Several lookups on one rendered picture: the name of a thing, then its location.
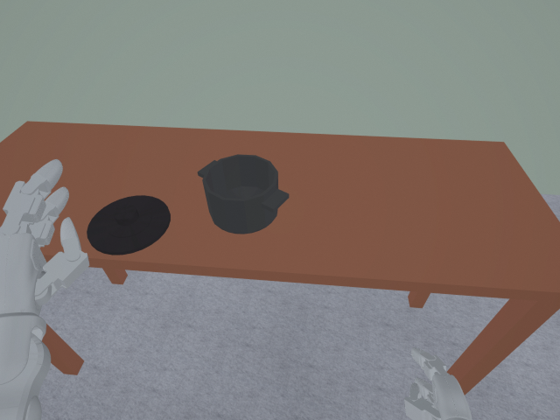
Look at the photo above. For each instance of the left robot forearm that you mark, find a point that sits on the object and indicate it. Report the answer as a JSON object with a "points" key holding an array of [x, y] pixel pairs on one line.
{"points": [[24, 364]]}

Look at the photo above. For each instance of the knob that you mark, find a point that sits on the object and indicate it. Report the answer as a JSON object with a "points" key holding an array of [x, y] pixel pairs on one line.
{"points": [[126, 215]]}

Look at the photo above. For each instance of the right robot hand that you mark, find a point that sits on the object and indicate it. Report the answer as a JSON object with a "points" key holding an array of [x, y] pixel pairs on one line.
{"points": [[443, 399]]}

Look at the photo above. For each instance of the table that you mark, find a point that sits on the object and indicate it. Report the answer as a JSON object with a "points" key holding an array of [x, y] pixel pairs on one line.
{"points": [[423, 215]]}

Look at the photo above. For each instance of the left robot hand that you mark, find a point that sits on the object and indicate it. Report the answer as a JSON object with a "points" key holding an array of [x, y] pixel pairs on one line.
{"points": [[29, 226]]}

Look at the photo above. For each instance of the lid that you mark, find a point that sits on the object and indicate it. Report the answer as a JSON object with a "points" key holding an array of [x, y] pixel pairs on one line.
{"points": [[106, 236]]}

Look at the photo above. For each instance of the pot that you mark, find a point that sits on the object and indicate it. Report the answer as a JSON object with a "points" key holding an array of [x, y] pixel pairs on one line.
{"points": [[242, 193]]}

